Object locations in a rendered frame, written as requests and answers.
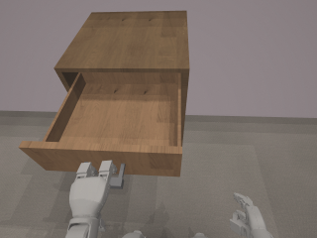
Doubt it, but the cabinet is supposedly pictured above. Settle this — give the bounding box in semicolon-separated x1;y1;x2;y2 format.
54;10;190;147

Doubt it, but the robot right forearm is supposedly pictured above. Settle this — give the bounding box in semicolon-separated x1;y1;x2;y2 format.
249;228;273;238

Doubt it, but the robot left forearm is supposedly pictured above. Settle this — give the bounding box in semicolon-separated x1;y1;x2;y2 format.
65;216;100;238

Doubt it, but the handle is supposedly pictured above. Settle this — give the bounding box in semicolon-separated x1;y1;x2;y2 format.
84;162;126;189

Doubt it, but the drawer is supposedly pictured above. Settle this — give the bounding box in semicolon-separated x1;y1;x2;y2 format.
18;72;182;178

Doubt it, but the left robot hand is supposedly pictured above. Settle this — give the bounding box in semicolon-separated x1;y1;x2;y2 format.
69;160;118;232

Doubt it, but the right robot hand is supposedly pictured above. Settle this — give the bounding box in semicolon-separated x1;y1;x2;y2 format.
230;192;267;238

